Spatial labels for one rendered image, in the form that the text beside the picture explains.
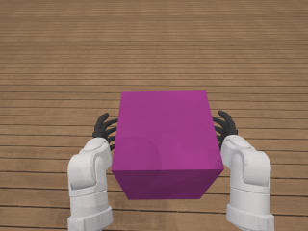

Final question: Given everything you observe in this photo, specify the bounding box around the robot right hand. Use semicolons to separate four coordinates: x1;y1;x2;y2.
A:
212;110;238;152

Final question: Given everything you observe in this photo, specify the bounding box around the carton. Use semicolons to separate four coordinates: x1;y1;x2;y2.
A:
111;90;224;200

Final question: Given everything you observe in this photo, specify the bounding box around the robot left hand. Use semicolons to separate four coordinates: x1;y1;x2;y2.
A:
92;113;118;151

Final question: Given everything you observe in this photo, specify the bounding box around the robot right forearm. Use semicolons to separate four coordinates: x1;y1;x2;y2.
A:
220;135;274;231

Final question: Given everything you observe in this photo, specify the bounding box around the robot left forearm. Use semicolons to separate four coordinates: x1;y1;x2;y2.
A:
67;137;113;231

